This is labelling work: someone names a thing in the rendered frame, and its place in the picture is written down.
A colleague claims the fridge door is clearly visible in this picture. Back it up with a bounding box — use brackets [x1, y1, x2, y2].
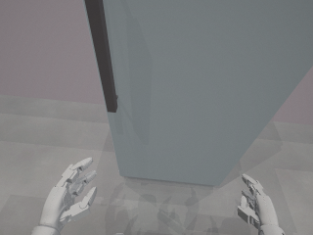
[83, 0, 313, 186]

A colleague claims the handle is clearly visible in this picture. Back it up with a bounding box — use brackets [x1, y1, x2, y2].
[84, 0, 118, 113]

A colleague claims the robot left forearm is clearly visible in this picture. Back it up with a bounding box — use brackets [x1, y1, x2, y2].
[30, 225, 61, 235]

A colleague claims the robot left hand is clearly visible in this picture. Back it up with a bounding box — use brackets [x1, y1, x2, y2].
[38, 157, 98, 232]

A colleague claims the robot right forearm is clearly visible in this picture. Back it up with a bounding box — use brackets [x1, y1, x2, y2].
[258, 224, 286, 235]

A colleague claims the robot right hand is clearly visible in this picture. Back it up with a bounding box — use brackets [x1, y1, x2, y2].
[238, 174, 279, 230]

